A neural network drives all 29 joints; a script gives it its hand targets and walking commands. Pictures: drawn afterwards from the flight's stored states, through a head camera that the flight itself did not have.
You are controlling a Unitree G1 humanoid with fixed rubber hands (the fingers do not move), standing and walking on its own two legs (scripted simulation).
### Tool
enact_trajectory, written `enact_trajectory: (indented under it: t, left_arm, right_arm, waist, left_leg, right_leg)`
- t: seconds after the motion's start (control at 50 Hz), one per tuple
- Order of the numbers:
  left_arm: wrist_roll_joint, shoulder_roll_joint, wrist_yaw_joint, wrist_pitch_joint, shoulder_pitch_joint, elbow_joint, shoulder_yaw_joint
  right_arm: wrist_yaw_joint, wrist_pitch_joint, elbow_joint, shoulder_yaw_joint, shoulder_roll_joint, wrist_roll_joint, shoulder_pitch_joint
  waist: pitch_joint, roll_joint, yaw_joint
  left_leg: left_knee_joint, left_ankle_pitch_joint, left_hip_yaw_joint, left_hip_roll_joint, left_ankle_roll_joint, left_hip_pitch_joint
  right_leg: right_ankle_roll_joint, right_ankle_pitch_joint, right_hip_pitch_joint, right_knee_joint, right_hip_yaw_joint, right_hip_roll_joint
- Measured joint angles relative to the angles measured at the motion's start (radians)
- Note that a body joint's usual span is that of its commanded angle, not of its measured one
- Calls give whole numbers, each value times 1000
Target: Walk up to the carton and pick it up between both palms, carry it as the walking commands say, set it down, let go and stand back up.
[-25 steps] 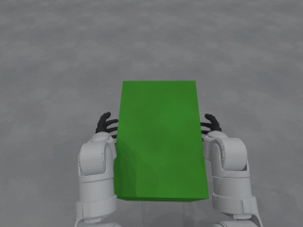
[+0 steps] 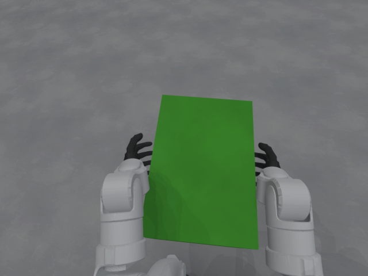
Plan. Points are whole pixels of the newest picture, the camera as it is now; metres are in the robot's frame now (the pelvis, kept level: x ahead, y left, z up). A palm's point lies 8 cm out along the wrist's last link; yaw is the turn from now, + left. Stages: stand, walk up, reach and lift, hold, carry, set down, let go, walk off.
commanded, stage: carry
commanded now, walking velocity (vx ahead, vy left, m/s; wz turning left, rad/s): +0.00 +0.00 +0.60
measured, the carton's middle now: (199, 176) +0.34 -0.02 -0.02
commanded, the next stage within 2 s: none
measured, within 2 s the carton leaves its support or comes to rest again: neither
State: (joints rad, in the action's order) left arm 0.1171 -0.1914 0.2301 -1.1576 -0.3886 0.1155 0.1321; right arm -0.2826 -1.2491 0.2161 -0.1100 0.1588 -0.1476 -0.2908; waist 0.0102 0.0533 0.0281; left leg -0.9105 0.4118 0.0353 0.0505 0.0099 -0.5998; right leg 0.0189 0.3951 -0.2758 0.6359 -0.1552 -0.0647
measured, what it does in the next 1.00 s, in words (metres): walks backwards, turning left: left foot, then right foot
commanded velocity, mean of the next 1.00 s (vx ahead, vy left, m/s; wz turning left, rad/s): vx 0.00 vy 0.00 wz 0.60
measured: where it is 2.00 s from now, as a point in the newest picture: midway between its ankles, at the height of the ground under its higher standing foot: outside the picture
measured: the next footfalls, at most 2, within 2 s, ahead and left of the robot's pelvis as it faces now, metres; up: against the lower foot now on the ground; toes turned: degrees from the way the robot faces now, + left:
left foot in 0.26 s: -0.02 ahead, +0.17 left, +0.00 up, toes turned +20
right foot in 0.70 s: -0.12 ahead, -0.05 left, +0.00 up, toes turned +15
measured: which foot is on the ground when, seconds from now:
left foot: up 0.00-0.24, down 0.26-0.72, up 0.74-1.00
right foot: down 0.00-0.28, up 0.30-0.68, down 0.70-1.00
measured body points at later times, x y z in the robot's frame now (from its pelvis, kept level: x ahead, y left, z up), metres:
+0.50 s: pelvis -0.10 +0.06 +0.00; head -0.04 +0.09 +0.44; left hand +0.15 +0.31 +0.05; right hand +0.25 +0.04 +0.04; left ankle -0.06 +0.15 -0.73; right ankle -0.08 -0.07 -0.67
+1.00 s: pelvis -0.19 +0.02 +0.00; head -0.17 +0.01 +0.45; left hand +0.01 +0.31 +0.09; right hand +0.15 +0.06 +0.07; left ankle -0.24 +0.16 -0.67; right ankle -0.16 -0.06 -0.73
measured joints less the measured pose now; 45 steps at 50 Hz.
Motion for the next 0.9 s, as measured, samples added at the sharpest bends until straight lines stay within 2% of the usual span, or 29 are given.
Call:
enact_trajectory:
  t: [0.06, 0.12, 0.22, 0.26, 0.28, 0.3, 0.34, 0.36, 0.42, 0.48, 0.52, 0.56, 0.64, 0.68, 0.7, 0.72, 0.74, 0.76, 0.8, 0.84, 0.9]
  left_arm:
    - [15, 0, -30, -7, -2, -16, 20]
    - [29, -4, -54, 2, -12, -17, 48]
    - [62, -9, -75, 19, -25, -42, 68]
    - [58, -6, -57, 9, -15, -49, 66]
    - [53, 6, -50, 4, -9, -47, 63]
    - [46, 20, -50, 0, 0, -39, 64]
    - [24, 39, -41, -5, 14, -17, 65]
    - [11, 42, -27, -9, 19, -4, 62]
    - [-32, 25, 48, -19, 14, 33, 42]
    - [-60, 0, 109, -22, 2, 81, 26]
    - [-61, -4, 108, -17, -11, 90, 22]
    - [-54, -7, 91, -6, -21, 85, 23]
    - [-37, -6, 50, 7, -19, 57, 26]
    - [-32, -7, 39, 9, -20, 40, 26]
    - [-29, -8, 34, 7, -24, 34, 27]
    - [-23, -10, 26, 13, -26, 23, 23]
    - [-15, -10, 17, 17, -26, 9, 19]
    - [-3, -10, 5, 16, -25, -8, 16]
    - [15, -5, -16, 9, -12, -32, 11]
    - [17, 0, -22, 1, -1, -39, 12]
    - [17, 1, -23, -2, 1, -37, 22]
  right_arm:
    - [-58, -23, 3, 14, -1, 38, 1]
    - [-93, -31, -3, 7, 9, 55, -33]
    - [-87, -25, -52, -21, 21, 40, -83]
    - [-70, -23, -93, -34, 26, 30, -98]
    - [-63, -13, -115, -35, 35, 23, -101]
    - [-60, -3, -135, -23, 39, 19, -106]
    - [-56, 9, -157, -5, 41, 16, -118]
    - [-49, 13, -157, -3, 41, 14, -119]
    - [-2, 26, -126, -25, 35, -1, -106]
    - [55, 41, -77, -51, 30, -19, -93]
    - [72, 51, -54, -55, 29, -30, -89]
    - [69, 53, -31, -52, 27, -35, -84]
    - [40, 37, -12, -33, 20, -27, -64]
    - [26, 27, -7, -26, 17, -22, -54]
    - [18, 21, -1, -25, 16, -18, -51]
    - [10, 18, 4, -29, 14, -14, -48]
    - [3, 16, 6, -29, 11, -6, -38]
    - [-2, 16, -2, -25, 7, 1, -24]
    - [-22, 5, -10, -7, 0, 18, 1]
    - [-45, -7, -21, 1, -1, 37, 4]
    - [-71, -21, -32, -9, 5, 53, -22]
  waist:
    - [-5, -25, 30]
    - [-10, -42, 44]
    - [-20, -71, 33]
    - [-32, -80, 21]
    - [-32, -108, 14]
    - [-21, -129, 1]
    - [16, -120, -27]
    - [34, -112, -39]
    - [68, -92, -74]
    - [88, -67, -97]
    - [87, -53, -101]
    - [77, -37, -95]
    - [30, 0, -62]
    - [5, 16, -46]
    - [-6, 20, -41]
    - [-7, 45, -34]
    - [-7, 54, -27]
    - [-12, 38, -20]
    - [-22, -10, -9]
    - [-25, -34, 9]
    - [-33, -42, 28]
  left_leg:
    - [-126, 23, 38, -42, 13, 9]
    - [-99, 46, 54, -72, 17, 45]
    - [87, 14, 88, -90, 16, 146]
    - [239, -66, 104, -85, 10, 221]
    - [274, -102, 114, -61, -7, 227]
    - [269, -112, 122, -44, -24, 219]
    - [241, -111, 113, -50, -48, 197]
    - [241, -118, 103, -51, -55, 190]
    - [265, -160, 64, -42, -69, 160]
    - [290, -203, 38, -28, -80, 135]
    - [310, -230, 29, -18, -85, 121]
    - [333, -260, 20, -9, -89, 107]
    - [393, -325, -7, 5, -90, 84]
    - [424, -361, -21, 13, -85, 74]
    - [433, -377, -27, 20, -80, 67]
    - [434, -388, -43, 14, -68, 64]
    - [387, -304, -51, 17, -45, 50]
    - [277, -166, -31, 25, -20, 24]
    - [36, -35, 25, 18, -1, -17]
    - [-114, -19, 42, -13, 9, -28]
    - [-185, -16, 46, -66, 23, -21]
  right_leg:
    - [-6, 3, 12, 6, -37, -43]
    - [-16, 2, -5, 28, -67, -87]
    - [-48, 9, -45, 82, -122, -162]
    - [-67, 18, -68, 119, -136, -190]
    - [-80, 24, -92, 155, -127, -221]
    - [-104, 76, -124, 217, -92, -231]
    - [-133, 203, -190, 372, -25, -186]
    - [-144, 226, -212, 421, -8, -165]
    - [-151, 200, -255, 482, 18, -111]
    - [-145, 158, -257, 448, 32, -67]
    - [-139, 153, -242, 401, 43, -43]
    - [-131, 153, -218, 344, 51, -17]
    - [-115, 147, -136, 210, 55, 37]
    - [-105, 125, -70, 87, 42, 55]
    - [-95, 86, -26, -10, 27, 58]
    - [-57, 10, -8, -61, 9, 70]
    - [-19, -25, -1, -70, -5, 71]
    - [7, -31, 0, -58, -11, 54]
    - [27, -18, 8, -35, -21, 11]
    - [25, -14, 27, -35, -44, -17]
    - [18, -17, 23, -25, -82, -50]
